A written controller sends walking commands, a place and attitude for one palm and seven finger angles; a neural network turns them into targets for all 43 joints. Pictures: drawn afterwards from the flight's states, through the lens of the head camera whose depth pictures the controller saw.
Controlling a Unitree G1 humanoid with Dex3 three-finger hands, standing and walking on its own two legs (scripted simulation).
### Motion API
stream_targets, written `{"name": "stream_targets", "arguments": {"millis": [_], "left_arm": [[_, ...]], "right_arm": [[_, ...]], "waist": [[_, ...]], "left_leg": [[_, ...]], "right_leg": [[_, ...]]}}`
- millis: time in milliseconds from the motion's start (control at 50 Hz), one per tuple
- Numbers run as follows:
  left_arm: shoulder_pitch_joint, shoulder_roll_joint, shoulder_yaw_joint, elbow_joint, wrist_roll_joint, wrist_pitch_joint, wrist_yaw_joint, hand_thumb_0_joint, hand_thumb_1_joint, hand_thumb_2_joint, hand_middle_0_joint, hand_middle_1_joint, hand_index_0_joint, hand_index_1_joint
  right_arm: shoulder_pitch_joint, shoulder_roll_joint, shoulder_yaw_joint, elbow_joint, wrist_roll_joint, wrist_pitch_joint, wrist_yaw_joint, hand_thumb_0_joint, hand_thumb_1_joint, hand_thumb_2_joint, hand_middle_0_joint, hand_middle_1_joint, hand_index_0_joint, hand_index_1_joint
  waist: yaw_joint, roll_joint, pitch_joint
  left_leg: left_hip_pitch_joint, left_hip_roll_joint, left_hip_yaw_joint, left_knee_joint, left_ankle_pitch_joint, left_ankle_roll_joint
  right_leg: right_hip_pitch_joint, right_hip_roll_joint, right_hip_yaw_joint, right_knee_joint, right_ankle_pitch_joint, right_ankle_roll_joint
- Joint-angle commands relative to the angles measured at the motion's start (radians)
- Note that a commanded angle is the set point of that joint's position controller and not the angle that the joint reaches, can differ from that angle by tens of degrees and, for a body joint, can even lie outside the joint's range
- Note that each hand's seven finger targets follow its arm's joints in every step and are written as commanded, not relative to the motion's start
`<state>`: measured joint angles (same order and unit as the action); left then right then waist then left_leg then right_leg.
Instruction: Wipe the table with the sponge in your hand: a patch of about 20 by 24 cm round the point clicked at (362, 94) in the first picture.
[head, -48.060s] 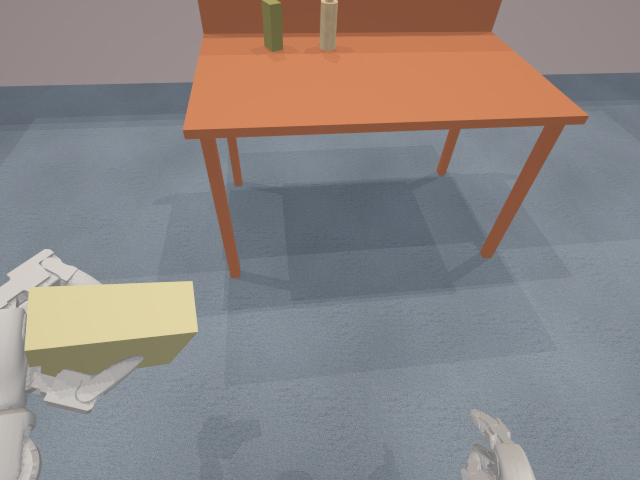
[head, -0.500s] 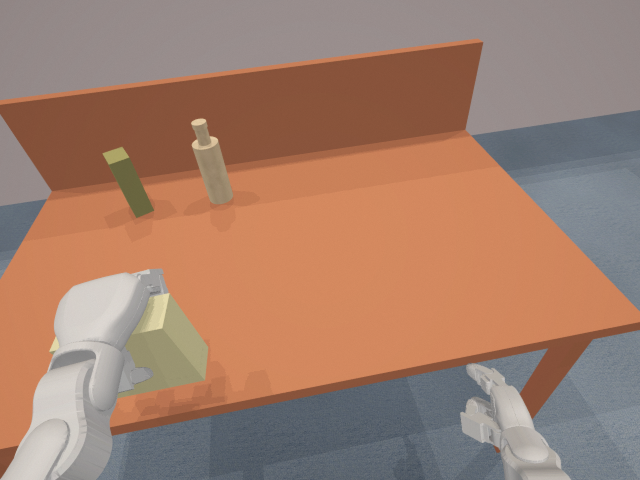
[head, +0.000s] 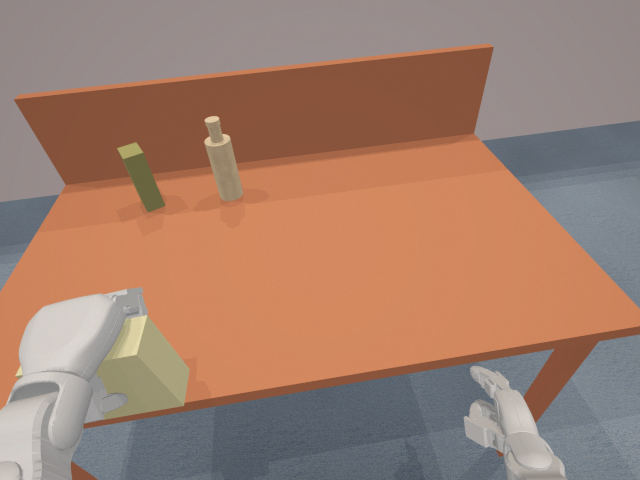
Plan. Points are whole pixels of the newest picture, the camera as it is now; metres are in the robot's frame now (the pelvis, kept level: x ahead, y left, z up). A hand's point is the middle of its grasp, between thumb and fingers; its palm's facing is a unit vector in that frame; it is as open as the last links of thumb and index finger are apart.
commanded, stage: bring the sponge back beside the body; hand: left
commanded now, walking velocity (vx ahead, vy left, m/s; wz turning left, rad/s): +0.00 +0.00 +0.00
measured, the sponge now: (122, 380) +0.18 +0.29 +0.06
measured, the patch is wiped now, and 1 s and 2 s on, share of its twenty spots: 1.00 1.00 1.00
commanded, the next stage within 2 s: step back with the hand held close in 0.26 s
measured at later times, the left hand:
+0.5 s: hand (132, 336) +0.20 +0.26 +0.12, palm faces +0.27 -0.75 -0.60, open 9.5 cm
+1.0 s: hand (109, 341) +0.18 +0.26 +0.15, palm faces +0.34 -0.84 -0.41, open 9.5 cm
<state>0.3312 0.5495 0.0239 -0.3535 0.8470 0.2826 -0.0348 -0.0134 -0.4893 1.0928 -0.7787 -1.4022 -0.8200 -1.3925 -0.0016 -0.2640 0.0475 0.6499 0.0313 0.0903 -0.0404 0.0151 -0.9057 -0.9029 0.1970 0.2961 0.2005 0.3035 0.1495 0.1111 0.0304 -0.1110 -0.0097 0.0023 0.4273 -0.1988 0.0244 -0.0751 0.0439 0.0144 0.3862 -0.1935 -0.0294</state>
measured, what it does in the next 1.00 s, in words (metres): stands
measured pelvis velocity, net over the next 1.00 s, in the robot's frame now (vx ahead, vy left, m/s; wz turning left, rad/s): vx -0.03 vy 0.02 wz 0.01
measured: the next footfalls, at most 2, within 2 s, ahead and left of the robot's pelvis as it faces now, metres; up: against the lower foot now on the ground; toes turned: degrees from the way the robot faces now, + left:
right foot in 1.64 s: -0.11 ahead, -0.13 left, +0.00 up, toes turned +0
left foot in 1.84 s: -0.11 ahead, +0.12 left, +0.00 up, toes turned +0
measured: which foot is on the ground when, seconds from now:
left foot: down 0.00-1.00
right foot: down 0.00-1.00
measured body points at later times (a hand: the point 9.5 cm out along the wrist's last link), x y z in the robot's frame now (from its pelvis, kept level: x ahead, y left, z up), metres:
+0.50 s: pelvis -0.01 +0.00 +0.00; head -0.02 -0.01 +0.45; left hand +0.18 +0.30 +0.16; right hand +0.24 -0.19 -0.06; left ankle +0.03 +0.10 -0.74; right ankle +0.02 -0.11 -0.74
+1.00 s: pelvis -0.03 +0.02 -0.02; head -0.03 +0.04 +0.43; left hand +0.15 +0.30 +0.17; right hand +0.13 -0.22 -0.10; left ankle +0.03 +0.10 -0.74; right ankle +0.02 -0.11 -0.74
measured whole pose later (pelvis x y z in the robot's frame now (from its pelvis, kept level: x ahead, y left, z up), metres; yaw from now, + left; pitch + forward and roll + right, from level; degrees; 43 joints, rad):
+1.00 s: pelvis -0.03 +0.02 -0.02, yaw +0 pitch +1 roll -2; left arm 0.52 0.41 0.35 -0.57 -0.05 -0.12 0.12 -0.02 -0.49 1.09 -0.78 -1.41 -0.82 -1.39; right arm 0.22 -0.23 0.02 0.58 0.00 -0.03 -0.08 0.02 -0.91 -0.90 0.20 0.30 0.20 0.30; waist -0.02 0.00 -0.03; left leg -0.44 -0.03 0.00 0.67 -0.25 0.06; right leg -0.40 0.02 0.01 0.62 -0.25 0.01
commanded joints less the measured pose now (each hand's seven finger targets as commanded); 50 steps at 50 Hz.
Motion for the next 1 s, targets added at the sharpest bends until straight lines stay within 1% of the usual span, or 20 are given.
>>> {"name": "stream_targets", "arguments": {"millis": [0,20,80,120,140,320,340,360,380,400,420,440,480,520,540,620,660,800,920,980], "left_arm": [[-0.219,0.209,0.156,-0.203,0.024,-0.017,0.050,0.000,0.100,1.300,-1.200,-1.600,-1.200,-1.600],[-0.219,0.233,0.182,-0.218,0.022,-0.018,0.053,0.000,0.100,1.300,-1.200,-1.600,-1.200,-1.600],[-0.195,0.198,0.150,-0.187,0.030,-0.018,0.050,0.000,0.100,1.300,-1.200,-1.600,-1.200,-1.600],[-0.225,0.248,0.199,-0.238,0.039,-0.023,0.057,0.000,0.100,1.300,-1.200,-1.600,-1.200,-1.600],[-0.216,0.206,0.159,-0.230,0.039,-0.018,0.055,0.000,0.100,1.300,-1.200,-1.600,-1.200,-1.600],[-0.209,0.233,0.189,-0.223,0.036,0.004,0.060,0.000,0.100,1.300,-1.200,-1.600,-1.200,-1.600],[-0.199,0.194,0.153,-0.210,0.034,0.009,0.055,0.000,0.100,1.300,-1.200,-1.600,-1.200,-1.600],[-0.190,0.170,0.132,-0.104,0.041,0.019,0.054,0.000,0.100,1.300,-1.200,-1.600,-1.200,-1.600],[-0.369,-0.016,0.300,-0.344,-0.834,-0.180,0.080,0.000,0.100,1.300,-1.200,-1.600,-1.200,-1.600],[-0.169,0.087,0.353,-0.158,-0.843,-0.242,0.099,0.000,0.100,1.300,-1.200,-1.600,-1.200,-1.600],[-0.146,0.088,0.395,-0.221,-0.892,-0.290,0.112,0.000,0.100,1.300,-1.200,-1.600,-1.200,-1.600],[-0.135,0.044,0.362,-0.277,-0.909,-0.329,0.116,0.000,0.100,1.300,-1.200,-1.600,-1.200,-1.600],[-0.114,0.055,0.388,-0.410,-0.931,-0.379,0.138,0.000,0.100,1.300,-1.200,-1.600,-1.200,-1.600],[-0.030,0.096,0.457,-0.479,-0.941,-0.411,0.160,0.000,0.100,1.300,-1.200,-1.600,-1.200,-1.600],[0.027,0.037,0.429,-0.455,-0.937,-0.419,0.161,0.000,0.100,1.300,-1.200,-1.600,-1.200,-1.600],[0.135,0.062,0.488,-0.437,-0.937,-0.432,0.166,0.000,0.100,1.300,-1.200,-1.600,-1.200,-1.600],[0.149,0.022,0.462,-0.400,-0.941,-0.433,0.162,0.000,0.100,1.300,-1.200,-1.600,-1.200,-1.600],[0.121,0.018,0.436,-0.409,-0.930,-0.450,0.175,0.000,0.100,1.300,-1.200,-1.600,-1.200,-1.600],[0.103,0.071,0.495,-0.479,-0.908,-0.475,0.195,0.000,0.100,1.300,-1.200,-1.600,-1.200,-1.600],[0.097,0.013,0.474,-0.435,-0.891,-0.480,0.189,0.000,0.100,1.300,-1.200,-1.600,-1.200,-1.600]], "right_arm": [[-0.239,-0.094,-0.043,-0.182,0.002,-0.061,-0.017,0.000,-0.900,-0.900,0.200,0.300,0.200,0.300],[-0.260,-0.095,-0.040,-0.188,0.002,-0.071,-0.019,0.000,-0.900,-0.900,0.200,0.300,0.200,0.300],[-0.235,-0.094,-0.041,-0.181,-0.003,-0.070,-0.018,0.000,-0.900,-0.900,0.200,0.300,0.200,0.300],[-0.260,-0.097,-0.040,-0.186,-0.001,-0.076,-0.016,0.000,-0.900,-0.900,0.200,0.300,0.200,0.300],[-0.249,-0.087,-0.037,-0.192,-0.003,-0.075,-0.014,0.000,-0.900,-0.900,0.200,0.300,0.200,0.300],[-0.262,-0.098,-0.040,-0.183,0.001,-0.070,-0.006,0.000,-0.900,-0.900,0.200,0.300,0.200,0.300],[-0.251,-0.092,-0.038,-0.190,0.000,-0.071,-0.005,0.000,-0.900,-0.900,0.200,0.300,0.200,0.300],[-0.239,-0.093,-0.034,-0.166,0.003,-0.067,-0.009,0.000,-0.900,-0.900,0.200,0.300,0.200,0.300],[-0.072,-0.052,-0.038,-0.377,0.010,-0.078,-0.019,0.000,-0.900,-0.900,0.200,0.300,0.200,0.300],[0.004,-0.062,-0.018,-0.298,-0.011,-0.093,-0.024,0.000,-0.900,-0.900,0.200,0.300,0.200,0.300],[0.035,-0.066,-0.026,-0.290,-0.008,-0.100,-0.032,0.000,-0.900,-0.900,0.200,0.300,0.200,0.300],[0.049,-0.058,-0.025,-0.273,-0.010,-0.109,-0.036,0.000,-0.900,-0.900,0.200,0.300,0.200,0.300],[0.054,-0.080,-0.037,-0.265,-0.017,-0.126,-0.048,0.000,-0.900,-0.900,0.200,0.300,0.200,0.300],[0.052,-0.100,-0.050,-0.269,-0.024,-0.141,-0.052,0.000,-0.900,-0.900,0.200,0.300,0.200,0.300],[0.064,-0.092,-0.047,-0.260,-0.025,-0.143,-0.049,0.000,-0.900,-0.900,0.200,0.300,0.200,0.300],[0.082,-0.094,-0.071,-0.258,-0.021,-0.148,-0.041,0.000,-0.900,-0.900,0.200,0.300,0.200,0.300],[0.094,-0.095,-0.076,-0.253,-0.020,-0.147,-0.039,0.000,-0.900,-0.900,0.200,0.300,0.200,0.300],[0.098,-0.104,-0.083,-0.249,-0.012,-0.161,-0.047,0.000,-0.900,-0.900,0.200,0.300,0.200,0.300],[0.095,-0.119,-0.089,-0.246,-0.027,-0.177,-0.054,0.000,-0.900,-0.900,0.200,0.300,0.200,0.300],[0.108,-0.114,-0.089,-0.237,-0.033,-0.189,-0.052,0.000,-0.900,-0.900,0.200,0.300,0.200,0.300]], "waist": [[-0.016,-0.043,-0.124],[-0.016,-0.030,-0.125],[-0.012,-0.019,-0.120],[-0.007,0.016,-0.144],[-0.004,0.017,-0.146],[-0.007,0.001,-0.131],[-0.003,-0.007,-0.145],[-0.022,-0.051,-0.079],[-0.128,-0.182,0.056],[-0.114,-0.270,-0.023],[-0.114,-0.309,-0.045],[-0.125,-0.287,-0.116],[-0.131,-0.105,-0.187],[-0.118,0.077,-0.203],[-0.117,0.110,-0.206],[-0.120,0.032,-0.231],[-0.130,-0.007,-0.222],[-0.148,-0.097,-0.194],[-0.147,0.002,-0.183],[-0.145,0.057,-0.170]], "left_leg": [[0.039,0.000,-0.095,-0.067,0.068,0.024],[0.032,0.002,-0.101,-0.071,0.035,0.026],[0.025,0.003,-0.092,-0.071,0.055,0.025],[0.015,0.007,-0.109,-0.086,0.043,0.025],[0.012,0.003,-0.096,-0.076,0.058,0.028],[-0.005,0.011,-0.113,-0.098,0.033,0.022],[-0.005,0.006,-0.100,-0.087,0.046,0.027],[-0.017,0.008,-0.098,-0.092,0.045,0.016],[-0.026,0.023,-0.076,-0.011,-0.145,0.040],[0.001,0.024,-0.083,0.029,-0.152,0.042],[0.025,0.019,-0.091,0.056,-0.150,0.033],[0.034,0.034,-0.084,0.095,-0.117,0.035],[0.021,0.067,-0.091,0.100,-0.037,0.033],[-0.058,0.104,-0.141,0.047,0.018,0.040],[-0.114,0.116,-0.164,0.033,0.049,0.045],[-0.145,0.154,-0.198,0.037,0.205,0.041],[-0.157,0.164,-0.198,0.043,0.213,0.044],[-0.258,0.121,-0.172,0.113,-0.042,0.031],[-0.359,0.137,-0.227,0.007,-0.254,0.051],[-0.449,0.187,-0.280,-0.076,-0.346,0.082]], "right_leg": [[-0.047,-0.017,0.122,-0.105,-0.008,-0.044],[-0.036,-0.006,0.154,-0.106,-0.036,-0.049],[-0.032,-0.010,0.107,-0.098,-0.016,-0.049],[0.005,0.002,0.144,-0.082,0.000,-0.054],[0.004,-0.004,0.106,-0.077,0.005,-0.052],[0.006,0.005,0.136,-0.076,-0.005,-0.053],[0.007,-0.002,0.103,-0.072,0.000,-0.051],[-0.044,-0.003,0.101,-0.088,-0.015,-0.048],[-0.252,-0.029,0.164,-0.142,0.005,-0.039],[-0.260,-0.064,0.150,-0.129,-0.026,-0.040],[-0.277,-0.101,0.180,-0.143,-0.051,-0.037],[-0.271,-0.146,0.167,-0.121,-0.007,-0.034],[-0.249,-0.184,0.155,-0.029,0.131,-0.039],[-0.204,-0.150,0.122,0.070,0.158,-0.028],[-0.178,-0.124,0.078,0.113,0.136,-0.016],[-0.194,-0.093,0.044,0.171,0.071,0.004],[-0.220,-0.084,0.037,0.167,0.024,0.012],[-0.240,-0.152,0.119,0.122,0.142,-0.024],[-0.211,-0.101,0.075,0.201,0.026,-0.008],[-0.151,-0.034,0.027,0.291,-0.045,0.023]]}}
